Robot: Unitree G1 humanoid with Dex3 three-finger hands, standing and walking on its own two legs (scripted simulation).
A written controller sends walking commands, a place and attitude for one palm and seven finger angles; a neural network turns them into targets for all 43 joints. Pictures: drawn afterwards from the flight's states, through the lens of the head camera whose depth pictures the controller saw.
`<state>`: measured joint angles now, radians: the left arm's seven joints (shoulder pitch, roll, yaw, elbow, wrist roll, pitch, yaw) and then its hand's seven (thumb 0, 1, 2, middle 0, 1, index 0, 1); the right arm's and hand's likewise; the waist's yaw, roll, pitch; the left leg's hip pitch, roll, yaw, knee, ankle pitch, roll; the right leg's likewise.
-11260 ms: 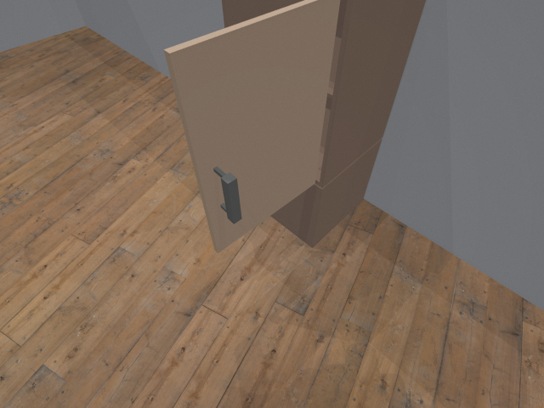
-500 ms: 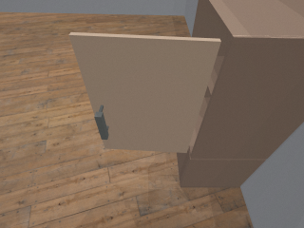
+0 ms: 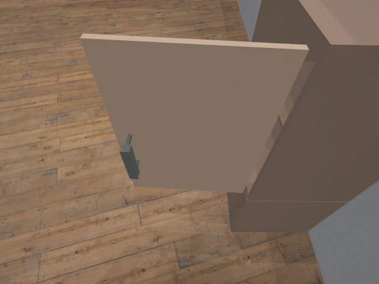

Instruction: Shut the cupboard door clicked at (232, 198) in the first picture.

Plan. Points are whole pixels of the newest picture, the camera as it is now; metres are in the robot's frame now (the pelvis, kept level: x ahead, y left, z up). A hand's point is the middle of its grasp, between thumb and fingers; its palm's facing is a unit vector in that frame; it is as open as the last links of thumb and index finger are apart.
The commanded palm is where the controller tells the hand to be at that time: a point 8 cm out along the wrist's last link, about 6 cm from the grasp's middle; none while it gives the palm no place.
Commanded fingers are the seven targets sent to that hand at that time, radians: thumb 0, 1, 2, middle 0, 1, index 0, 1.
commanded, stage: come to a stop and stand still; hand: left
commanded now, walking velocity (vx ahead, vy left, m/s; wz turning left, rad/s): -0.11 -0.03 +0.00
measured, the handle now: (132, 156) +0.45 +0.20 -0.09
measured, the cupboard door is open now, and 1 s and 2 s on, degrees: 87 87 87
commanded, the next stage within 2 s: look again from close up in 1.22 s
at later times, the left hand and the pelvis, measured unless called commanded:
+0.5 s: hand out of the picture +0.01 +0.18 -0.16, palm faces +0.02 -0.97 -0.25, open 7.3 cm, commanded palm none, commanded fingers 0.00 0.90 0.90 -0.20 -0.30 -0.20 -0.30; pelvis -0.04 -0.01 +0.00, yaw -1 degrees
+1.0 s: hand out of the picture -0.01 +0.14 -0.16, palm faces +0.00 -0.98 -0.21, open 7.3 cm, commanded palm none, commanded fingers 0.00 0.90 0.90 -0.20 -0.30 -0.20 -0.30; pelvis -0.02 -0.03 +0.01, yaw +0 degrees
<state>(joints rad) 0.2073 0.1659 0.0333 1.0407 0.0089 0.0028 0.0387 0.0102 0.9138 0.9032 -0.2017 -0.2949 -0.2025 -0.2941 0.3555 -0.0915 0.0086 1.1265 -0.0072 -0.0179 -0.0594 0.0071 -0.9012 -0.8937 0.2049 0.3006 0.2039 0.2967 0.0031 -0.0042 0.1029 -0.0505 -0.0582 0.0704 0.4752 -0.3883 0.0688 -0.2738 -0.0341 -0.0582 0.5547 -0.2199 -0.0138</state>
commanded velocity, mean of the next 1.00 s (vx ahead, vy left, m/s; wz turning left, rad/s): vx -0.01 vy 0.00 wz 0.00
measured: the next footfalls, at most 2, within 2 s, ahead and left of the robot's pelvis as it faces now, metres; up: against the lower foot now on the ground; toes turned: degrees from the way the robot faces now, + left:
none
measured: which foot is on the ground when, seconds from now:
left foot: down 0.00-1.00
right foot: down 0.00-1.00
